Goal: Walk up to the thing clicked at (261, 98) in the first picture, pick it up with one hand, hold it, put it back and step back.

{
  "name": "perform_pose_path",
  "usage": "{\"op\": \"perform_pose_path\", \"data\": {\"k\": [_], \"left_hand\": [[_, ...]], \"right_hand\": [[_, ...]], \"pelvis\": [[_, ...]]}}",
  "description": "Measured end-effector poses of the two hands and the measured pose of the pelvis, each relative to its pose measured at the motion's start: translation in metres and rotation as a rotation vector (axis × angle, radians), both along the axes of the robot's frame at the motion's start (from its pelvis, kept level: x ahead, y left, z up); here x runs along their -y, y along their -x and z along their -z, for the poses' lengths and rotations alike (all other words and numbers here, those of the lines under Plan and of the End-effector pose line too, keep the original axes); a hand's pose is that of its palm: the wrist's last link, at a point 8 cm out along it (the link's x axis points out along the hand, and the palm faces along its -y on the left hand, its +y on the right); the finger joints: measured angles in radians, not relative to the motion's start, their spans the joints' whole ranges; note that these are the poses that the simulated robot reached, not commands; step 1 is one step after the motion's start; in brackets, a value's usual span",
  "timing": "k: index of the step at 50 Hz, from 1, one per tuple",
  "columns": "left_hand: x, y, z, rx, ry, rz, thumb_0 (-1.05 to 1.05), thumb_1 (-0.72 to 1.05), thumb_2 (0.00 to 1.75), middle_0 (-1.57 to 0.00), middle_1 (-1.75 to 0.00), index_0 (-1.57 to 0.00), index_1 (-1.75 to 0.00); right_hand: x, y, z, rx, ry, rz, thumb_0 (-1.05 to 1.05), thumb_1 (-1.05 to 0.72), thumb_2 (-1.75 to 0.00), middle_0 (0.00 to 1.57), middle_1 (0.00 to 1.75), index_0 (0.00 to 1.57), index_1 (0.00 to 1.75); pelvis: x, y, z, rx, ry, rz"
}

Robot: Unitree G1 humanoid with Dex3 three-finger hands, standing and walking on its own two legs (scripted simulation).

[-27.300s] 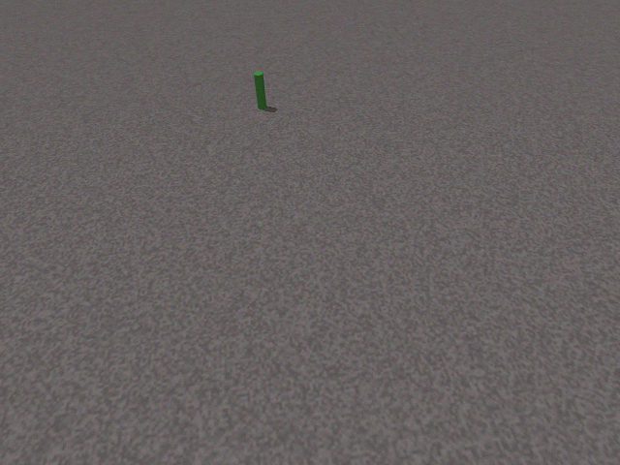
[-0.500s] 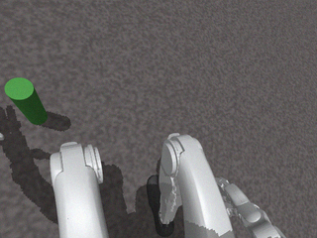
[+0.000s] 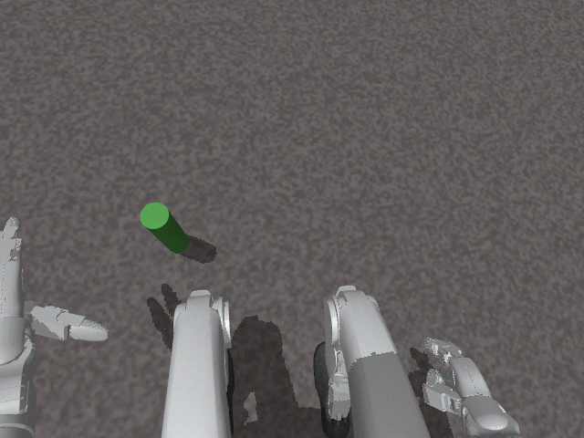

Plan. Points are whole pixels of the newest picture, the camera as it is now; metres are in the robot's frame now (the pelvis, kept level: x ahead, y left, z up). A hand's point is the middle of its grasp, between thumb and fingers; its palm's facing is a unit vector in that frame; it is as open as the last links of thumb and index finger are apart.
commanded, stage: home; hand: left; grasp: from the side
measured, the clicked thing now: (167, 230) +0.47 +0.25 -0.37
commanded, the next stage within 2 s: none
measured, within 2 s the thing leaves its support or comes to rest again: neither
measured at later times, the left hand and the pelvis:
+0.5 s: hand (14, 332) +0.26 +0.23 +0.11, palm faces +0.20 -0.92 -0.34, open 17.4 cm; pelvis +0.07 +0.00 +0.20, yaw +4 degrees
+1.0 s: hand out of the picture +0.23 +0.20 +0.18, palm faces +0.19 -0.94 -0.30, open 17.6 cm; pelvis +0.08 +0.01 +0.23, yaw +5 degrees
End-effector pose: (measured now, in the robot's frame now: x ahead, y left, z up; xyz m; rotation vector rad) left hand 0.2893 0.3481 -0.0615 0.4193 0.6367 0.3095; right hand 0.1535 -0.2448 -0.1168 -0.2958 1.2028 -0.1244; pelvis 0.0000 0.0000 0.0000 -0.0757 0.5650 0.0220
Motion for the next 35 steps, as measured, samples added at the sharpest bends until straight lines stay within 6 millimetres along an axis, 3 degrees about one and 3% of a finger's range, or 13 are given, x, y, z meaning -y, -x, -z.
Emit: {"op": "perform_pose_path", "data": {"k": [10,18,26,31,35], "left_hand": [[0.022,0.028,-0.097,-0.075,0.031,-0.101,-0.01,-0.56,0.04,-0.06,-0.05,-0.06,-0.05],[0.054,0.044,-0.153,-0.134,0.117,-0.121,-0.01,-0.55,0.05,-0.06,-0.05,-0.05,-0.05],[0.080,0.058,-0.215,-0.124,0.167,-0.105,-0.01,-0.54,0.05,-0.06,-0.05,-0.06,-0.05],[0.091,0.066,-0.250,-0.090,0.178,-0.077,-0.01,-0.54,0.05,-0.06,-0.05,-0.06,-0.05],[0.097,0.073,-0.267,-0.069,0.188,-0.061,-0.01,-0.55,0.05,-0.06,-0.05,-0.05,-0.05]], "right_hand": [[0.002,-0.066,-0.123,0.253,0.044,-0.027,0.01,-0.90,-0.90,0.20,0.30,0.20,0.30],[-0.003,-0.078,-0.199,0.342,0.056,-0.018,0.01,-0.90,-0.90,0.20,0.30,0.20,0.30],[-0.015,-0.075,-0.251,0.399,0.047,0.018,0.01,-0.90,-0.90,0.20,0.30,0.20,0.30],[-0.025,-0.080,-0.270,0.460,0.028,0.036,0.01,-0.90,-0.90,0.20,0.30,0.20,0.30],[-0.032,-0.088,-0.279,0.501,0.009,0.027,0.01,-0.90,-0.90,0.20,0.30,0.20,0.30]], "pelvis": [[0.005,-0.029,-0.098,0.090,-0.018,-0.034],[0.002,-0.051,-0.159,0.192,-0.029,-0.053],[-0.005,-0.070,-0.206,0.300,-0.039,-0.065],[-0.010,-0.079,-0.222,0.350,-0.043,-0.065],[-0.012,-0.082,-0.228,0.380,-0.047,-0.065]]}}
